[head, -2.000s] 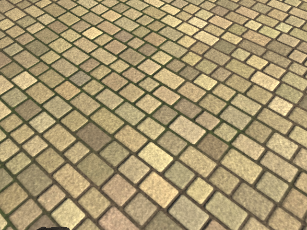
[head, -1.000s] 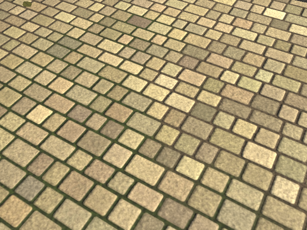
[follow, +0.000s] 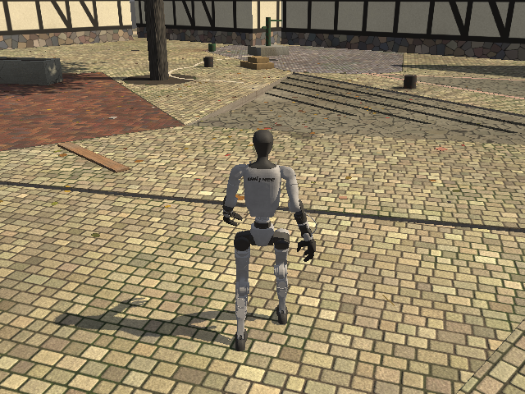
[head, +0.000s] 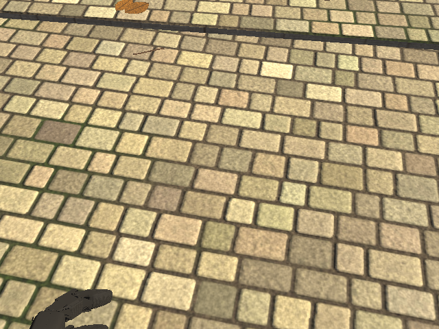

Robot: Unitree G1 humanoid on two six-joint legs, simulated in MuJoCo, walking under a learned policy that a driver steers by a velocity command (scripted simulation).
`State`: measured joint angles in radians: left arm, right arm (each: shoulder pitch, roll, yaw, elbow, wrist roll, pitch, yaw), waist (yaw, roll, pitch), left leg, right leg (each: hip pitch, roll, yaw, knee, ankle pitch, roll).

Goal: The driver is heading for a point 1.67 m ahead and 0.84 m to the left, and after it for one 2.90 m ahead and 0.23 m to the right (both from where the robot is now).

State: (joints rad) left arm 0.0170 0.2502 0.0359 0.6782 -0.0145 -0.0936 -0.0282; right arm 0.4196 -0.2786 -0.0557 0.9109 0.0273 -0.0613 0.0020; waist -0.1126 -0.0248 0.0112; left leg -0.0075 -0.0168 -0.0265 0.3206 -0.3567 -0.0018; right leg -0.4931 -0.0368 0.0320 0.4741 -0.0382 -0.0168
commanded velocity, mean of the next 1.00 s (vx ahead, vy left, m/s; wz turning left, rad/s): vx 0.50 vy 0.00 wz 0.52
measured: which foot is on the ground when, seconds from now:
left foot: down 0.00-0.04, up 0.06-0.52, down 0.54-1.00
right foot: up 0.00-0.00, down 0.02-0.52, up 0.54-1.00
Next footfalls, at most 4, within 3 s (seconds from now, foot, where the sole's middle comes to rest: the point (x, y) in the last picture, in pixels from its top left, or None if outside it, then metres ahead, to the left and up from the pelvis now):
0.02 right None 0.17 -0.13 -0.77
0.54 left None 0.39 0.18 -0.77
1.02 right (165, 252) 0.73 0.13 -0.77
1.50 left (51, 256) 0.76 0.50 -0.77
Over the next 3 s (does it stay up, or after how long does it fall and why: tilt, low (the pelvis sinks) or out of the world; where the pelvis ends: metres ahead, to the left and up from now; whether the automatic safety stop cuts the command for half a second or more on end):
stays up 1.33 0.81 0.00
